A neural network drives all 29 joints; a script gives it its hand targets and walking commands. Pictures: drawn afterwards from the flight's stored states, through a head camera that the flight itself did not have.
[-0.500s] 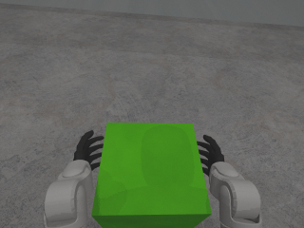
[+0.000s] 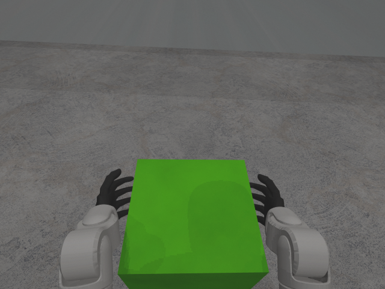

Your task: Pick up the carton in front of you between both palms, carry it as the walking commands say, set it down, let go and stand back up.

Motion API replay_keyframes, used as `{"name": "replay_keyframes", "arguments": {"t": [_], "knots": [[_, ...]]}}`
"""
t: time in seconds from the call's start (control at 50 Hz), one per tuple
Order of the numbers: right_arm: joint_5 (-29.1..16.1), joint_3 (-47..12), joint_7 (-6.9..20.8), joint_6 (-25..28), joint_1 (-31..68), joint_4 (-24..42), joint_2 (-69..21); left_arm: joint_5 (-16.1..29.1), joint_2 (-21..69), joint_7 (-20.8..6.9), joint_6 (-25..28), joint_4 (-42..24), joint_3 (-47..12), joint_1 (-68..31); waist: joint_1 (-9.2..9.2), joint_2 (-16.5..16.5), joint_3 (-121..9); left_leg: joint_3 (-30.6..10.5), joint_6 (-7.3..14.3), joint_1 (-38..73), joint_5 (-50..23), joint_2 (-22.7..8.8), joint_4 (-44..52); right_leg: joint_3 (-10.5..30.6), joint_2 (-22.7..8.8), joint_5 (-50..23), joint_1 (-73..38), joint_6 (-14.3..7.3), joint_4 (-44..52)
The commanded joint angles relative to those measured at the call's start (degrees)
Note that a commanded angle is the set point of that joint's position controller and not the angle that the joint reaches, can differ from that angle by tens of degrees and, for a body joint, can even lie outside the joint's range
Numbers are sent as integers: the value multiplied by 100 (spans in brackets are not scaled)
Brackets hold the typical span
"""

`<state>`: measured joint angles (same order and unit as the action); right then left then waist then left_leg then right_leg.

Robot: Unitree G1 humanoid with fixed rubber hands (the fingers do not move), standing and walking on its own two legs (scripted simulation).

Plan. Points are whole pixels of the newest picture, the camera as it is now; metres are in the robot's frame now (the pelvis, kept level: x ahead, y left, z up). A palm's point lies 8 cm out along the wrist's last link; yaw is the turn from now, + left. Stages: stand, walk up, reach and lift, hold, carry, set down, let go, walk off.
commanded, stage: carry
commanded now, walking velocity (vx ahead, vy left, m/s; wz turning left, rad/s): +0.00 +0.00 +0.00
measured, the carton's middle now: (190, 234) +0.25 +0.00 +0.01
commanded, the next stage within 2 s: hold in 1.98 s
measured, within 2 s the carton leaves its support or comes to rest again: neither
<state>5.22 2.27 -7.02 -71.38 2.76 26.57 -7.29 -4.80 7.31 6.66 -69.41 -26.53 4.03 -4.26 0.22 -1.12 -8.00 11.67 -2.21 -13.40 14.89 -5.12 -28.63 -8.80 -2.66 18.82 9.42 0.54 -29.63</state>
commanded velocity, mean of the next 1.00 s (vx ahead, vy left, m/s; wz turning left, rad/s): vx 0.00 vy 0.00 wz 0.00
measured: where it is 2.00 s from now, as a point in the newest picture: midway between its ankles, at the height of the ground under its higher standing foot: outside the picture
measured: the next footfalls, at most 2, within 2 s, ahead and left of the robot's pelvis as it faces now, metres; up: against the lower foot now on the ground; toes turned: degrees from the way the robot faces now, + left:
right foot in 0.34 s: +0.04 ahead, -0.09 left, +0.00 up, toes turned +11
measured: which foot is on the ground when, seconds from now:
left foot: down 0.00-1.00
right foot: down 0.00-0.24, up 0.26-0.32, down 0.34-1.00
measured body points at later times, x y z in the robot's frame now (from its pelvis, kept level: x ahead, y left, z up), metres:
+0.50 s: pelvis +0.03 -0.01 -0.01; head +0.02 -0.02 +0.44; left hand +0.30 +0.14 +0.05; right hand +0.29 -0.16 +0.03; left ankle -0.06 +0.13 -0.74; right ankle +0.00 -0.09 -0.74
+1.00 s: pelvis -0.01 +0.00 -0.01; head -0.03 +0.00 +0.44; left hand +0.29 +0.16 +0.03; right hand +0.29 -0.14 +0.02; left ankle -0.06 +0.13 -0.74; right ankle +0.00 -0.09 -0.74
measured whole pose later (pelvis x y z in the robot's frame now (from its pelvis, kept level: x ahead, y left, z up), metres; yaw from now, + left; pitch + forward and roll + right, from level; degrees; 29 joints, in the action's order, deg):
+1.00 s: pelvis -0.01 +0.00 -0.01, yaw +1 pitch +2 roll +0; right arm 13.1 7.8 -3.1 -39.4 10.4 -9.6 -7.8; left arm -13.1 8.2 2.8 -37.9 9.8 9.9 -12.7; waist -0.3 -0.4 -4.6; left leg 9.0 -1.9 -11.9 18.8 -5.3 -29.4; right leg -10.3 -2.7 14.6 17.1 -1.9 -29.9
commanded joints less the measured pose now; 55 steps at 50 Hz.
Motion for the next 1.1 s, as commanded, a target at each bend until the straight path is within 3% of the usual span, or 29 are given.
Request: {"name": "replay_keyframes", "arguments": {"t": [0.0,0.06,0.1,0.12,0.14,0.16,0.18,0.2,0.22,0.24,0.26,0.28,0.3,0.32,0.34,0.36,0.38,0.42,0.46,0.52,0.58,0.6,0.62,0.72,0.76,0.8,0.92,1.0,1.08], "knots": [[-2046,-3827,1036,180,2260,602,-4975,2107,5066,-1076,-69,-469,-3980,-1986,5,396,-1275,-170,149,1231,-4948,-343,-554,45,-247,-4049,-256,144,407],[-1980,-3871,1065,207,2215,652,-4917,2051,5087,-1141,-58,-278,-3990,-1886,-9,-339,-879,146,-3,-161,-2411,37,-304,132,-420,-5934,-1417,50,368],[-1982,-3938,1110,235,2205,583,-4954,1946,5003,-1172,-1,-261,-3956,-1783,62,-858,-744,302,-11,-942,-515,360,276,335,-625,-7193,-2123,-193,9],[-1996,-4024,1133,252,2241,627,-4959,1911,4984,-1181,42,-192,-3956,-1642,35,-786,-670,219,17,-629,-644,364,918,347,-673,-7161,-1963,-242,-111],[-1983,-4026,1166,281,2335,645,-4871,1879,4968,-1192,78,-151,-3926,-1642,9,-577,-813,121,60,262,-1679,288,1160,238,-583,-6561,-1360,-208,-348],[-1904,-3963,1192,311,2298,437,-4794,1805,4903,-1204,132,-102,-3885,-1769,-42,-72,-971,38,113,1466,-3493,111,1005,88,-442,-5407,-313,-101,-812],[-1860,-3885,1225,392,2209,346,-4688,1779,4870,-1220,189,-5,-3881,-1798,-120,789,-1004,-276,347,3006,-6349,-347,170,-193,-212,-3451,1273,37,-1359],[-1781,-3752,1250,483,2068,64,-4611,1677,4723,-1251,259,81,-3796,-1781,-158,1577,-822,-768,846,3858,-8215,-866,-43,-273,254,479,2537,107,-1254],[-1695,-3660,1285,612,1984,32,-4551,1670,4730,-1296,368,153,-3820,-1793,-171,1343,-774,-917,946,3577,-7942,-1104,8,97,104,1241,2366,10,-466],[-1585,-3634,1310,698,1995,-130,-4558,1600,4672,-1323,460,276,-3776,-1829,-101,939,-784,-753,822,3041,-6932,-1013,-12,215,42,747,1813,-18,581],[-1579,-3598,1330,837,2200,-80,-4561,1593,4698,-1371,560,343,-3710,-1990,-66,796,-824,-535,627,2328,-5689,-744,-120,148,22,-726,850,-17,1414],[-1512,-3608,1329,930,2272,-79,-4540,1608,4724,-1419,641,413,-3700,-2017,-27,373,-954,-493,394,1270,-3345,-609,-40,236,-199,-2148,-335,-14,1235],[-1482,-3644,1342,1004,2295,-226,-4587,1501,4598,-1445,724,602,-3563,-1825,-21,125,-1158,-343,187,392,-1629,-458,-234,509,-674,-3813,-1178,-108,644],[-1516,-3627,1365,1083,2451,-286,-4559,1464,4575,-1439,853,707,-3520,-1950,-27,-198,-1182,-405,106,65,-432,-254,-189,751,-967,-5043,-1231,-338,315],[-1467,-3636,1375,1158,2527,-449,-4586,1376,4533,-1428,956,892,-3422,-1963,-50,-448,-1201,-476,89,129,383,-155,-54,910,-1179,-5150,-932,-496,318],[-1458,-3661,1396,1245,2606,-393,-4536,1228,4531,-1416,1035,1065,-3244,-1795,-51,-631,-980,-512,114,260,259,-99,97,999,-1138,-4281,-542,-473,445],[-1388,-3643,1423,1331,2711,-450,-4458,1200,4632,-1424,1140,1157,-3197,-1905,-76,-630,-861,-579,93,353,-160,-193,166,886,-1011,-3960,-455,-451,415],[-1288,-3508,1436,1515,2623,-837,-4421,1180,4584,-1461,1371,1228,-3203,-2113,-66,-275,-964,-508,62,518,-1340,-386,-99,571,-769,-4213,-372,-334,261],[-1190,-3365,1458,1739,2670,-1018,-4370,1067,4525,-1488,1560,1546,-3084,-2131,-45,-115,-915,-462,0,443,-1838,-428,-150,487,-731,-4369,-320,-320,56],[-994,-3134,1448,2087,2585,-1413,-4326,1011,4511,-1509,1893,1838,-3045,-2283,-32,-34,-1179,-430,-15,457,-1796,-412,-201,452,-719,-4444,-479,-309,-48],[-790,-2787,1491,2421,2528,-1959,-4328,798,4483,-1532,2202,2233,-2890,-2302,-41,324,-1226,-487,17,557,-1958,-454,-121,443,-700,-3800,-321,-316,-72],[-694,-2643,1516,2557,2519,-2159,-4320,778,4478,-1541,2325,2346,-2890,-2415,-52,300,-1212,-473,15,585,-2100,-474,-165,415,-656,-3810,-257,-299,-82],[-715,-2650,1549,2672,2657,-2214,-4383,691,4493,-1560,2434,2454,-2795,-2366,-39,168,-1255,-516,24,618,-2061,-483,-92,377,-655,-3606,-220,-282,-89],[-465,-2285,1647,3343,3254,-2855,-4425,397,4566,-1667,3060,3316,-2367,-2789,-45,127,-1137,-562,55,480,-1914,-504,27,354,-623,-3106,-182,-262,-10],[-469,-2279,1695,3553,3501,-3035,-4549,383,4734,-1698,3277,3549,-2308,-2979,-24,217,-1012,-615,76,396,-1286,-506,186,445,-640,-2322,-38,-251,197],[-516,-2451,1749,3694,3722,-3071,-4773,368,4938,-1740,3385,3642,-2372,-3080,-42,176,-939,-630,104,344,-1063,-496,283,432,-639,-2105,-13,-243,269],[-702,-2839,1804,3499,3498,-2947,-5178,599,5357,-1826,3211,3493,-2725,-2861,-26,64,-1145,-649,106,412,-983,-465,262,485,-678,-2255,-40,-226,325],[-693,-2754,1796,3217,3303,-2845,-5126,652,5239,-1814,2963,3158,-2801,-2840,-31,105,-1067,-653,110,362,-943,-484,293,466,-668,-2021,53,-173,355],[-571,-2521,1802,3187,3409,-2886,-4948,515,5097,-1810,2902,3405,-2543,-2891,-30,161,-845,-698,154,201,-747,-474,395,518,-691,-1753,207,-179,413]]}}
